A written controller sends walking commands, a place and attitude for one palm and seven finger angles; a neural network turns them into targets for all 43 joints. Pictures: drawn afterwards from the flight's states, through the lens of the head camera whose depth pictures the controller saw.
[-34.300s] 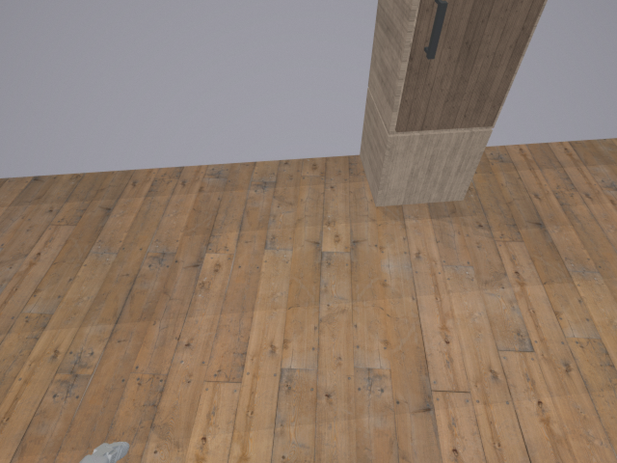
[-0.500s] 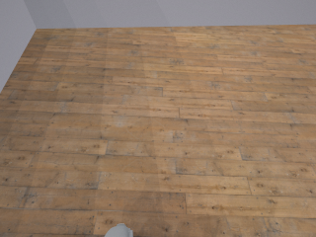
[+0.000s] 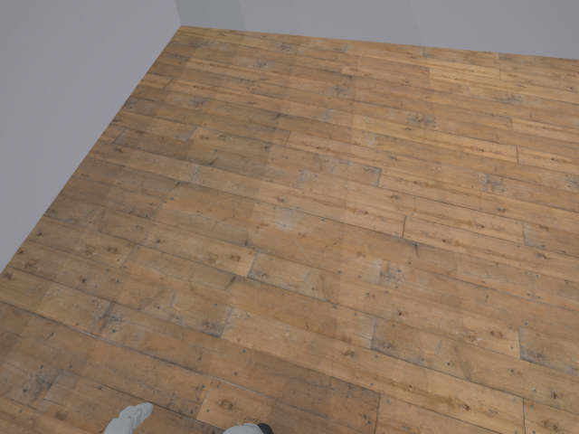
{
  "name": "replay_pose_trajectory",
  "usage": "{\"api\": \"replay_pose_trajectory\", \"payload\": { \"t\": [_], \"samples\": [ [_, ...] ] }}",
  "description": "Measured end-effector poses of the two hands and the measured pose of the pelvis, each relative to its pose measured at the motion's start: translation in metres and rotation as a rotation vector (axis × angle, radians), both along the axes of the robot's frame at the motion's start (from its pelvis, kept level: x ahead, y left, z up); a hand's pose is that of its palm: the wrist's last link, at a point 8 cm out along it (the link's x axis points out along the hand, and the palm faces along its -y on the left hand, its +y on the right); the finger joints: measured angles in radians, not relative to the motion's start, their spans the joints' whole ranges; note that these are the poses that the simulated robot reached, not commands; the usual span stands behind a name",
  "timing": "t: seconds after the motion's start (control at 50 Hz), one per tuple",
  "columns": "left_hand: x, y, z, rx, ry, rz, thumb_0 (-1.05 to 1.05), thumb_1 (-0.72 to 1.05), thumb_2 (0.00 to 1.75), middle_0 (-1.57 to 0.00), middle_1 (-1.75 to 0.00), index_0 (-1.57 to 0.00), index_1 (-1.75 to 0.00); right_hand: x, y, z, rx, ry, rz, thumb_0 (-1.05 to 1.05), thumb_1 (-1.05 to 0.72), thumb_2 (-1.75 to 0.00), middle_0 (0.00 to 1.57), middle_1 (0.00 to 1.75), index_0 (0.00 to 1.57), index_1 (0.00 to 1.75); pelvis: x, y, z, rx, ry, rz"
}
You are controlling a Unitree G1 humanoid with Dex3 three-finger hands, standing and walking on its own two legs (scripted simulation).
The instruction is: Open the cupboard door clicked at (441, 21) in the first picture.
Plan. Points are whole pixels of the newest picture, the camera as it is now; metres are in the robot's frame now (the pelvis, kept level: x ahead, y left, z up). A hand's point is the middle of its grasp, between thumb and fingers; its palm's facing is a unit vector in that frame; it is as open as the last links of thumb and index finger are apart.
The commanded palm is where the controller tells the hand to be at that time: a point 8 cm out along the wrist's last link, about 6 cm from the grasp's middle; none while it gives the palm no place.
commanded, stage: turn to face it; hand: left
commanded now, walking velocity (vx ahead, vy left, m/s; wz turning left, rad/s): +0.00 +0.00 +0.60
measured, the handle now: out of the picture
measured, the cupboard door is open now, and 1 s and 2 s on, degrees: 42 42 42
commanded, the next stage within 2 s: none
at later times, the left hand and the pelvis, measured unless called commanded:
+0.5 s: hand out of the picture +0.03 +0.21 -0.18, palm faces +0.34 -0.90 -0.26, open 7.4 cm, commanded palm none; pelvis +0.04 -0.02 -0.01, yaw +19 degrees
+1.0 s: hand out of the picture +0.00 +0.15 -0.18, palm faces +0.63 -0.75 -0.21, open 7.4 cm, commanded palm none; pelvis +0.07 -0.04 -0.01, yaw +39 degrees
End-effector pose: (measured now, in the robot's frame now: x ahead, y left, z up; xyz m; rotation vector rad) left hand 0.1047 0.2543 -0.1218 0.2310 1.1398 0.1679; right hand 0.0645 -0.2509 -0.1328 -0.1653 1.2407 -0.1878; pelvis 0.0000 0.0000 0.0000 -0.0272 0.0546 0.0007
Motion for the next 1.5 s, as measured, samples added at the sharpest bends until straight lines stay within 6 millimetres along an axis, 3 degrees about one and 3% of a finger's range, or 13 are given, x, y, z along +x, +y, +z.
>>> {"api": "replay_pose_trajectory", "payload": {
  "t": [0.06, 0.18, 0.28, 0.4, 0.54, 0.68, 0.84, 0.96, 1.02, 1.08, 1.3, 1.38, 1.5],
  "samples": [
    [-0.009, -0.007, 0.001, 0.033, -0.013, 0.034, 0.01, 0.91, 0.90, -0.19, -0.29, -0.20, -0.30, 0.017, -0.019, -0.008, 0.006, 0.006, 0.032, 0.01, -0.90, -0.89, 0.20, 0.30, 0.20, 0.30, 0.005, -0.015, -0.005, 0.028, -0.001, 0.037],
    [-0.042, -0.024, 0.006, 0.016, 0.057, 0.126, 0.01, 0.91, 0.90, -0.20, -0.29, -0.20, -0.30, 0.061, -0.033, 0.005, -0.008, 0.011, 0.127, 0.01, -0.91, -0.89, 0.19, 0.30, 0.20, 0.29, 0.021, -0.027, 0.006, 0.061, -0.021, 0.125],
    [-0.075, -0.031, -0.006, -0.030, 0.119, 0.206, 0.01, 0.90, 0.90, -0.20, -0.29, -0.20, -0.30, 0.111, -0.019, 0.011, -0.020, -0.021, 0.242, 0.01, -0.91, -0.89, 0.19, 0.30, 0.19, 0.29, 0.031, -0.026, 0.004, 0.077, -0.027, 0.192],
    [-0.107, -0.015, -0.034, -0.053, 0.182, 0.317, 0.01, 0.90, 0.90, -0.20, -0.30, -0.21, -0.30, 0.164, 0.012, 0.009, -0.049, -0.131, 0.371, 0.01, -0.91, -0.89, 0.19, 0.30, 0.20, 0.29, 0.038, -0.014, -0.015, 0.055, -0.039, 0.273],
    [-0.086, -0.005, -0.014, -0.020, 0.086, 0.396, 0.01, 0.91, 0.90, -0.20, -0.29, -0.20, -0.30, 0.169, 0.021, 0.013, -0.041, -0.085, 0.447, 0.00, -0.90, -0.89, 0.20, 0.30, 0.20, 0.29, 0.043, -0.024, -0.004, 0.028, -0.041, 0.354],
    [-0.066, -0.020, 0.001, 0.045, -0.024, 0.440, 0.01, 0.91, 0.90, -0.20, -0.29, -0.20, -0.30, 0.182, 0.006, -0.009, 0.009, -0.025, 0.482, 0.01, -0.90, -0.89, 0.20, 0.30, 0.20, 0.30, 0.063, -0.051, -0.010, 0.040, -0.020, 0.447],
    [-0.090, -0.061, 0.006, 0.003, 0.025, 0.552, 0.01, 0.90, 0.90, -0.20, -0.29, -0.20, -0.30, 0.215, 0.013, 0.001, 0.014, 0.008, 0.573, 0.01, -0.91, -0.89, 0.20, 0.30, 0.20, 0.29, 0.075, -0.058, 0.004, 0.073, -0.026, 0.568],
    [-0.126, -0.076, -0.011, -0.066, 0.060, 0.661, 0.01, 0.90, 0.90, -0.20, -0.30, -0.21, -0.30, 0.243, 0.054, 0.009, 0.004, -0.031, 0.704, 0.01, -0.91, -0.89, 0.19, 0.30, 0.20, 0.29, 0.075, -0.049, 0.001, 0.071, -0.024, 0.656],
    [-0.150, -0.074, -0.029, -0.089, 0.086, 0.724, 0.01, 0.90, 0.90, -0.20, -0.30, -0.21, -0.30, 0.256, 0.076, 0.007, -0.008, -0.090, 0.768, 0.01, -0.91, -0.89, 0.19, 0.30, 0.20, 0.29, 0.071, -0.042, -0.012, 0.054, -0.027, 0.697],
    [-0.164, -0.070, -0.031, -0.083, 0.121, 0.771, 0.01, 0.90, 0.90, -0.20, -0.29, -0.21, -0.30, 0.258, 0.087, 0.012, -0.019, -0.110, 0.808, 0.01, -0.91, -0.89, 0.20, 0.30, 0.20, 0.29, 0.070, -0.043, -0.010, 0.051, -0.032, 0.726],
    [-0.152, -0.066, 0.001, 0.011, 0.022, 0.868, 0.01, 0.91, 0.90, -0.19, -0.29, -0.20, -0.30, 0.268, 0.080, 0.004, -0.018, -0.010, 0.891, 0.01, -0.90, -0.89, 0.20, 0.30, 0.20, 0.30, 0.091, -0.058, 0.000, 0.030, -0.023, 0.858],
    [-0.148, -0.082, 0.004, 0.052, 0.001, 0.903, 0.01, 0.91, 0.90, -0.19, -0.29, -0.20, -0.30, 0.286, 0.078, -0.010, -0.007, 0.016, 0.921, 0.01, -0.90, -0.89, 0.20, 0.30, 0.20, 0.30, 0.103, -0.067, -0.007, 0.042, -0.017, 0.916],
    [-0.157, -0.120, 0.006, -0.008, 0.030, 0.988, 0.01, 0.91, 0.90, -0.20, -0.29, -0.20, -0.30, 0.305, 0.101, 0.001, -0.004, 0.021, 0.999, 0.01, -0.91, -0.89, 0.20, 0.30, 0.20, 0.29, 0.108, -0.067, 0.004, 0.073, -0.020, 1.002]
  ]
}}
